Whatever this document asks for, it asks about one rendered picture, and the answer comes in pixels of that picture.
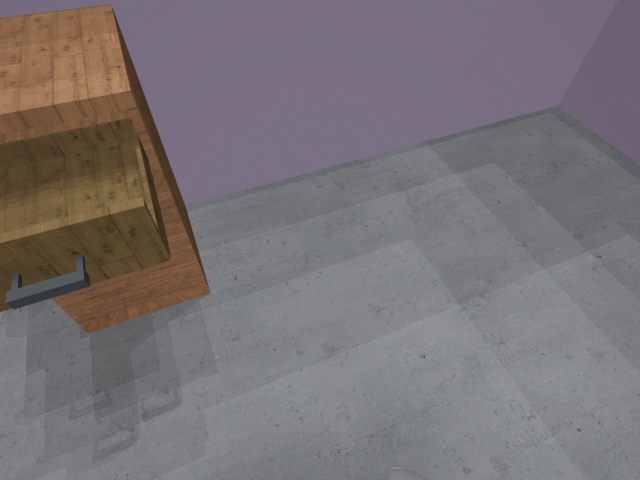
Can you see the drawer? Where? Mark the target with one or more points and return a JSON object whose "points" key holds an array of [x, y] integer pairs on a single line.
{"points": [[87, 191]]}

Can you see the cabinet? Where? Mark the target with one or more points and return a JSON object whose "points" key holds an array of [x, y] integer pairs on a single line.
{"points": [[68, 69]]}

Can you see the handle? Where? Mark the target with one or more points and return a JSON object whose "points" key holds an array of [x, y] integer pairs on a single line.
{"points": [[20, 296]]}

